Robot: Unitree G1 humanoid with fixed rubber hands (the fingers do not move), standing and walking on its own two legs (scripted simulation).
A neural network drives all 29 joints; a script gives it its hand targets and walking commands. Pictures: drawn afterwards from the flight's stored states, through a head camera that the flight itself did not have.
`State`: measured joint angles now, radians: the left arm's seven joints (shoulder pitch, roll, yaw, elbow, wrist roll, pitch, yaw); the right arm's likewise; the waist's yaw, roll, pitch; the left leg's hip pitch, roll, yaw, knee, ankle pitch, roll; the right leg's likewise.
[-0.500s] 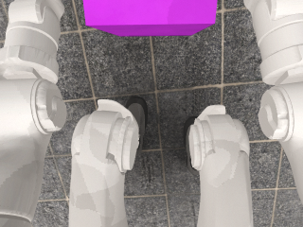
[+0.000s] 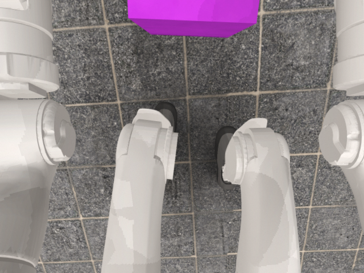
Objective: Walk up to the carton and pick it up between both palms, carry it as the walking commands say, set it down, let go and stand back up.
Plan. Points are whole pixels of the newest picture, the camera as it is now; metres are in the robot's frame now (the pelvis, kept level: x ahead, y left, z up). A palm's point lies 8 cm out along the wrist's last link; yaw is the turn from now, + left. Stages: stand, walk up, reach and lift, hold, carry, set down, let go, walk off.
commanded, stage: set down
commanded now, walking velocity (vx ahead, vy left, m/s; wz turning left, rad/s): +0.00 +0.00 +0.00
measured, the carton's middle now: out of the picture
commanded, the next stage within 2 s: let go in 0.86 s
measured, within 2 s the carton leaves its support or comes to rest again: neither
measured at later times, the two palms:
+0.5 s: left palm out of the picture +0.56 +0.26 +0.02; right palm out of the picture +0.60 -0.12 +0.01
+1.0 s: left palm out of the picture +0.55 +0.26 +0.10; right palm out of the picture +0.58 -0.12 +0.10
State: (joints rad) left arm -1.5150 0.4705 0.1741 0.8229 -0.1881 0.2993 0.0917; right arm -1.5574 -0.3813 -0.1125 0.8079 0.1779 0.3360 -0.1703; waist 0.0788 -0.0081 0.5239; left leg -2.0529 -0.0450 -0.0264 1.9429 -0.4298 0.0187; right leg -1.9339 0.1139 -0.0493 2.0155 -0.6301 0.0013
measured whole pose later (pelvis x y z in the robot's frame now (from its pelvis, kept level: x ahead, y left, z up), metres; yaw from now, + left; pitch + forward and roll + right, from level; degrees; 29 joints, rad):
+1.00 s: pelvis +0.02 +0.00 +0.24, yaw +3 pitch +28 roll -2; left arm -1.38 0.39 0.28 0.78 0.00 0.28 0.01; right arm -1.36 -0.30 -0.23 0.73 -0.01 0.31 -0.09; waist 0.05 0.00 0.52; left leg -1.29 -0.05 -0.06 0.99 -0.17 0.01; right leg -1.21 0.09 0.01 1.05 -0.32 -0.01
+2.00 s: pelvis +0.14 -0.01 +0.34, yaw +3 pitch -2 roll +1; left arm 0.25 0.22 0.05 0.39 0.00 0.10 -0.07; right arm 0.23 -0.20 -0.04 0.42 -0.02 0.09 0.07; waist 0.00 -0.02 0.11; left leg -0.19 -0.06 -0.04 0.44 -0.21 0.01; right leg -0.11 0.05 0.09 0.48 -0.33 -0.04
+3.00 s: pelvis +0.14 -0.01 +0.33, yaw +3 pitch -2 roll +0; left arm 0.32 0.35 0.06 0.76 0.04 -0.03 0.01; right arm 0.23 -0.31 -0.04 0.85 -0.03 -0.03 -0.01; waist 0.01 -0.02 -0.11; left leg -0.23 -0.03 -0.06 0.51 -0.23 0.01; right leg -0.12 0.08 0.06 0.48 -0.32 -0.05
